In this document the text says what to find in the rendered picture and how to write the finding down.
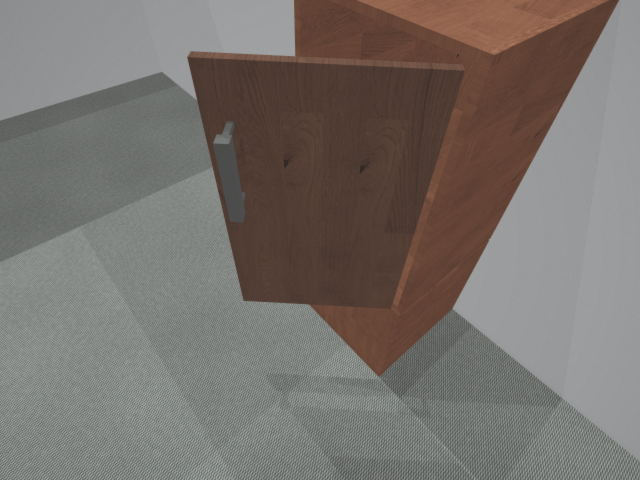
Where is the cupboard door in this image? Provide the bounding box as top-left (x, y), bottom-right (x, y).
top-left (187, 51), bottom-right (465, 309)

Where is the handle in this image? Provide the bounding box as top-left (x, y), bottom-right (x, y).
top-left (213, 121), bottom-right (246, 223)

